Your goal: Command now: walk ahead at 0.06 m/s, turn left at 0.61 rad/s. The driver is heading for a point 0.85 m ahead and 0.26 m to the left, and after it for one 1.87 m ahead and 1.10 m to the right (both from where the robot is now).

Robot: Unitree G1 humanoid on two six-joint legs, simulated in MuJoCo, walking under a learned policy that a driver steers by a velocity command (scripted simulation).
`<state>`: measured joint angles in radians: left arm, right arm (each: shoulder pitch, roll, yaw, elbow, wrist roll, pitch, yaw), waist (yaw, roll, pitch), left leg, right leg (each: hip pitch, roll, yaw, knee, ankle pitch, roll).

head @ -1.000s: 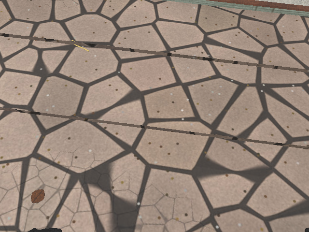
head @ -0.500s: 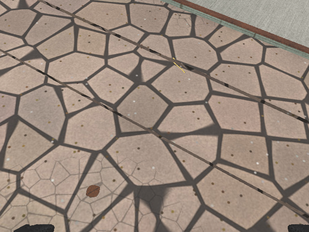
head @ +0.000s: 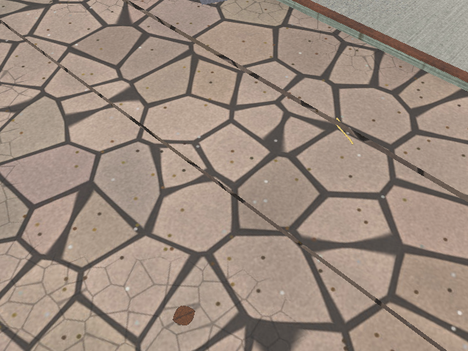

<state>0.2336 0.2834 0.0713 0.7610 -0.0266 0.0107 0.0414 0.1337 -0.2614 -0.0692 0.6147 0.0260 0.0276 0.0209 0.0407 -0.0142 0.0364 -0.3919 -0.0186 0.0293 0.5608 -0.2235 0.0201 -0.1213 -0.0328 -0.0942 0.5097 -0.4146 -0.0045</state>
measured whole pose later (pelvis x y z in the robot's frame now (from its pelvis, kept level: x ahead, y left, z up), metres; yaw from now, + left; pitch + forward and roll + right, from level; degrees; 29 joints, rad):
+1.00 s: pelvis +0.12 +0.06 +0.01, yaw +35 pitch +2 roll +0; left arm 0.25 0.31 0.07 0.73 0.03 0.00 -0.07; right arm 0.43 -0.26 -0.03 0.75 -0.04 -0.06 0.01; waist -0.03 -0.06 -0.04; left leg -0.01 -0.02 0.04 0.30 -0.34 0.03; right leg -0.66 -0.02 0.05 1.08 -0.22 -0.01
